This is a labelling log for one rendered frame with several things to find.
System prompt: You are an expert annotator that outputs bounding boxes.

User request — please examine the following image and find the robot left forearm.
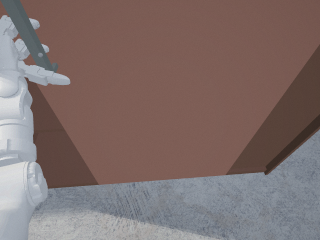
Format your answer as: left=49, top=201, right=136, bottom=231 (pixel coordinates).
left=0, top=70, right=37, bottom=167

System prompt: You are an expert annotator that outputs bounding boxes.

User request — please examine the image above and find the robot left hand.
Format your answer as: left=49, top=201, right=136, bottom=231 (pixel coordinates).
left=0, top=15, right=71, bottom=86

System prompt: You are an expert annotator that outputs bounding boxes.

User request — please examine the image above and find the robot left upper arm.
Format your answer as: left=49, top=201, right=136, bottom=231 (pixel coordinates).
left=0, top=161, right=48, bottom=240

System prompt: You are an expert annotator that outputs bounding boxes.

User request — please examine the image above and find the wardrobe door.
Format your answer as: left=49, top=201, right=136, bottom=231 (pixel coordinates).
left=0, top=0, right=320, bottom=185
left=230, top=45, right=320, bottom=169

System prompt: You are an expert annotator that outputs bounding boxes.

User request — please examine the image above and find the handle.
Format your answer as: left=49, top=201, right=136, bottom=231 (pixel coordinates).
left=0, top=0, right=59, bottom=73

